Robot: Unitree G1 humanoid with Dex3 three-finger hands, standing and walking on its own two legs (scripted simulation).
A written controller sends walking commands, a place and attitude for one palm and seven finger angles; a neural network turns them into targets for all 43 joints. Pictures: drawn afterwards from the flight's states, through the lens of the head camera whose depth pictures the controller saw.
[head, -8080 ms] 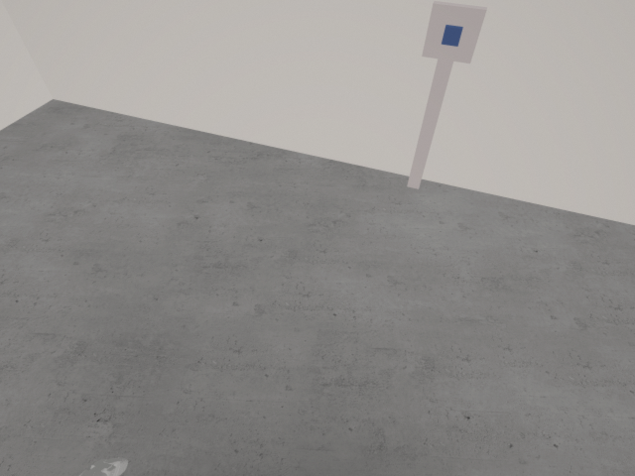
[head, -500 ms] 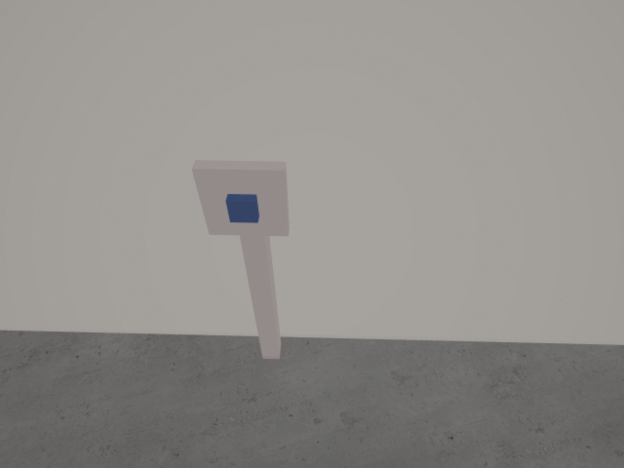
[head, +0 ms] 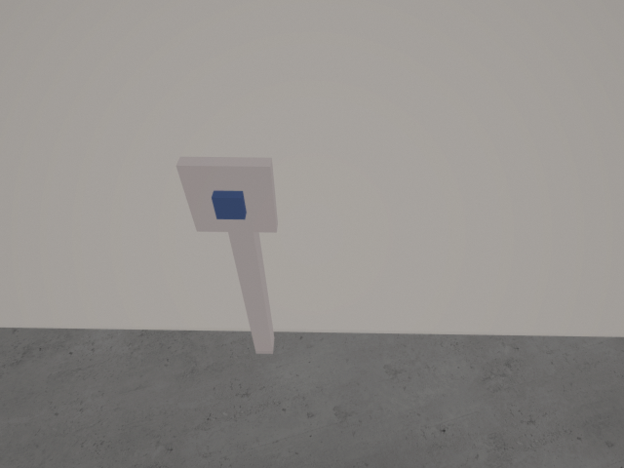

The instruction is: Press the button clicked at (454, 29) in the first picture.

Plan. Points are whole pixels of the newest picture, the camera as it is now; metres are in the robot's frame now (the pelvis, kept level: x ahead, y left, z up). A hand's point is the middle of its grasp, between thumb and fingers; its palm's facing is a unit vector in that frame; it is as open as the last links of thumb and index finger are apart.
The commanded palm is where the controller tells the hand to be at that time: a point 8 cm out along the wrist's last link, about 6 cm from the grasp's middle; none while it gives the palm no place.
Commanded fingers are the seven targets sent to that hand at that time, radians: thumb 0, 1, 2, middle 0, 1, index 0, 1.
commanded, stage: look again from close up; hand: left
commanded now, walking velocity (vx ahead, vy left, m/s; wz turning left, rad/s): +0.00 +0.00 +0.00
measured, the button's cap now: (229, 204) +0.61 +0.20 -0.04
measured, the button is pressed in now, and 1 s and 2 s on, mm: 0 0 0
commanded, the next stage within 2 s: shuffle to correct the standing spot in 0.36 s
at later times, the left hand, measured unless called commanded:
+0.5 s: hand out of the picture +0.07 +0.24 -0.16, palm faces -0.02 -0.95 -0.32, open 7.4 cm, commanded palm none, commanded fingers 0.00 0.90 0.90 -0.20 -0.30 -0.20 -0.30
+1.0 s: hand out of the picture +0.03 +0.17 -0.19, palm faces +0.06 -0.99 -0.12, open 7.3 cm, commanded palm none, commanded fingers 0.00 0.90 0.90 -0.20 -0.30 -0.20 -0.30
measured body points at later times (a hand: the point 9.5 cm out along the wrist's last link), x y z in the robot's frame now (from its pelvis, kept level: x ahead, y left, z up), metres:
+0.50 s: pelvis +0.02 +0.01 +0.00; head +0.01 +0.00 +0.45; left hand +0.07 +0.29 -0.13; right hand +0.08 -0.28 -0.14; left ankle +0.03 +0.14 -0.74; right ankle +0.05 -0.13 -0.74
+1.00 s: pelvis +0.10 +0.02 -0.02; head +0.10 +0.04 +0.43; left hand +0.03 +0.22 -0.18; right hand +0.07 -0.20 -0.17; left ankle +0.03 +0.13 -0.74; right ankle +0.05 -0.12 -0.73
